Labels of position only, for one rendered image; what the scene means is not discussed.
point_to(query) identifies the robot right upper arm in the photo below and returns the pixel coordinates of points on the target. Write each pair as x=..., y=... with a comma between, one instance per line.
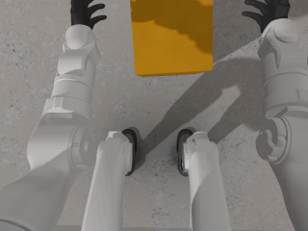
x=283, y=142

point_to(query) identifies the robot right shin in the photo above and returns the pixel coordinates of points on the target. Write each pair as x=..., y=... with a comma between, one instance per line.
x=203, y=135

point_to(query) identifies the left robot hand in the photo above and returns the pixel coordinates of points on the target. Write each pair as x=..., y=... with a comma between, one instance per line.
x=80, y=13

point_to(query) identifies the robot left upper arm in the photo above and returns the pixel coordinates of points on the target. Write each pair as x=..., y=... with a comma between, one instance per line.
x=57, y=154

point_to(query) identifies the right robot hand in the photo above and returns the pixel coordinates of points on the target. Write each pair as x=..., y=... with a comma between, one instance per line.
x=272, y=10

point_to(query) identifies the carton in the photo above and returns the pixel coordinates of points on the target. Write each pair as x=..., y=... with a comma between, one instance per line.
x=172, y=37

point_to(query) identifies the right robot forearm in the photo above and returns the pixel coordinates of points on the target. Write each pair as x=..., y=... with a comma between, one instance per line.
x=284, y=70

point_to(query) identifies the robot left foot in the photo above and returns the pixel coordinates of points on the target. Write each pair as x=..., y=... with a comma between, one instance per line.
x=132, y=137

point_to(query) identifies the left robot forearm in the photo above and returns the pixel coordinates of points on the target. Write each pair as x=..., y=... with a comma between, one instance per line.
x=70, y=100

